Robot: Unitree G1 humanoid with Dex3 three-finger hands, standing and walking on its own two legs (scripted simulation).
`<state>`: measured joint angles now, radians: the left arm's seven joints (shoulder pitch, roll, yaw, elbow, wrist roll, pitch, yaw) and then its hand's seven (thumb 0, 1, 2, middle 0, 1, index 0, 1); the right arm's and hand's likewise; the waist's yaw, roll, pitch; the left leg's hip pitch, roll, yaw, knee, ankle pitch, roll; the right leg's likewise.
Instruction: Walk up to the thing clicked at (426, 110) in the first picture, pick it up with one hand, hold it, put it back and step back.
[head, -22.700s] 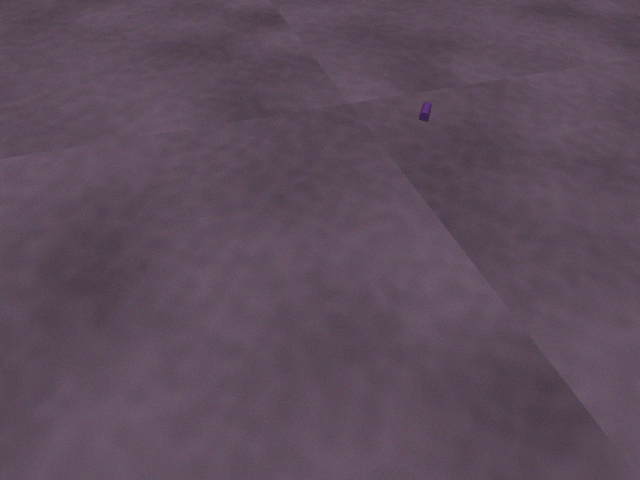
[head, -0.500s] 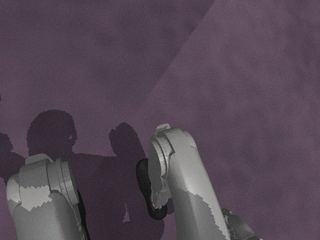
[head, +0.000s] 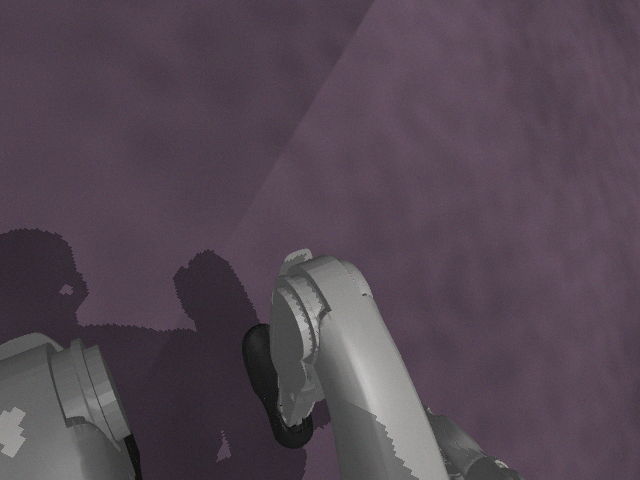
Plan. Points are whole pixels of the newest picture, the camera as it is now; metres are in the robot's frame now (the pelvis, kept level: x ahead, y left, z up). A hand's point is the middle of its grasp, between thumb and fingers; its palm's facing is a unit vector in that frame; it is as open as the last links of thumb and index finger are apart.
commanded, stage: rest palm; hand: left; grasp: from above
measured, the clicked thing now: out of the picture +0.47 +0.37 -0.27
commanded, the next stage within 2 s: none
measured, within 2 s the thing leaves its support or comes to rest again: neither
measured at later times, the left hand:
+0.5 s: hand out of the picture +0.44 +0.36 -0.23, palm faces -0.47 -0.16 -0.87, open 14.3 cm
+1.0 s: hand out of the picture +0.46 +0.36 -0.24, palm faces -0.45 -0.14 -0.88, open 14.1 cm
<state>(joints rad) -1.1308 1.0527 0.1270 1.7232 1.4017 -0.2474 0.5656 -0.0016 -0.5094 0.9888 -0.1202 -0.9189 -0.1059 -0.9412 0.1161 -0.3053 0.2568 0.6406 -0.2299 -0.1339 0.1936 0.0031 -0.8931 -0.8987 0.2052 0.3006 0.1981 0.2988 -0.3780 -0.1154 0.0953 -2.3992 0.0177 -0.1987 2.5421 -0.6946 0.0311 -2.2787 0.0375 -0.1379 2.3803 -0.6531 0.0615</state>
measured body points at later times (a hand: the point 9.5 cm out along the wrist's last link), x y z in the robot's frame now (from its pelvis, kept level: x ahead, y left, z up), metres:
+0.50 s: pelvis +0.00 +0.00 +0.01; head +0.28 +0.14 +0.33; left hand +0.46 +0.37 -0.18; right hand +0.07 -0.27 -0.04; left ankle +0.07 +0.12 -0.27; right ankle +0.11 -0.12 -0.27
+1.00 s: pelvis +0.00 +0.00 +0.00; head +0.28 +0.13 +0.32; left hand +0.48 +0.36 -0.19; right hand +0.06 -0.25 -0.06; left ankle +0.07 +0.12 -0.27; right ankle +0.11 -0.12 -0.27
